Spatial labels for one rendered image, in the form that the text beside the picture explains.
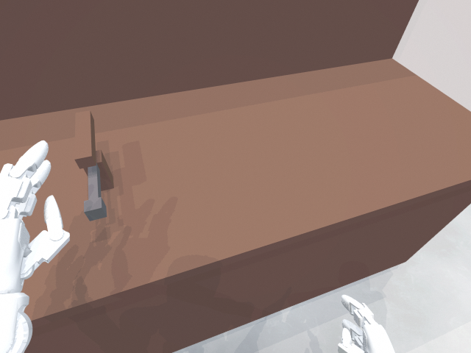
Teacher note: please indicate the robot left forearm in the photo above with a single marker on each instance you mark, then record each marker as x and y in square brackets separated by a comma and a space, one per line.
[15, 325]

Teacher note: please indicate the right robot hand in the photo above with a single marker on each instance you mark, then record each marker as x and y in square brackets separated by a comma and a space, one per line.
[372, 339]

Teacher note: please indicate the tap lever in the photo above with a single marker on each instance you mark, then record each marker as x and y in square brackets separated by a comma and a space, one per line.
[94, 207]

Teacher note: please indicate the counter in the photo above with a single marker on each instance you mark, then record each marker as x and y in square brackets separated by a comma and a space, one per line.
[253, 155]

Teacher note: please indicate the left robot hand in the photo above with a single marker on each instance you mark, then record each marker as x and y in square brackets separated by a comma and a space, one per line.
[18, 186]

